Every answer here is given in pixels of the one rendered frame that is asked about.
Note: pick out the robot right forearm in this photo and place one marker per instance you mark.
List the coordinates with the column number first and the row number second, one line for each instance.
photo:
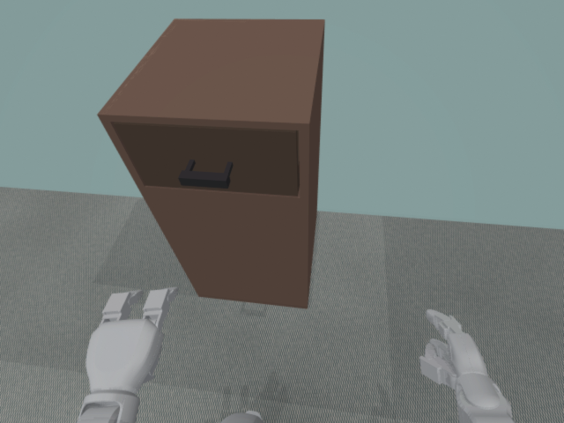
column 479, row 400

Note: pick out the robot right hand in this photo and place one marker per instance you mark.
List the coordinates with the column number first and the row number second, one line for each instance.
column 459, row 357

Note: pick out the handle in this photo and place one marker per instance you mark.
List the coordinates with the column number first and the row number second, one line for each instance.
column 188, row 177

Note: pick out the left robot shin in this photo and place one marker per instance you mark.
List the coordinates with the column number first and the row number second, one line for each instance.
column 255, row 413

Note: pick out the robot left hand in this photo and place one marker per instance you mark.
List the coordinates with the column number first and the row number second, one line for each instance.
column 123, row 354

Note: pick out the robot left forearm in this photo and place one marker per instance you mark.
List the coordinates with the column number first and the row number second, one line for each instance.
column 109, row 406

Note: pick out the drawer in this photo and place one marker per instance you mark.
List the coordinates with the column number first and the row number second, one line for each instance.
column 264, row 161

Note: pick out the cabinet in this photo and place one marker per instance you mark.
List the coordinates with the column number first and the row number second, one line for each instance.
column 239, row 73

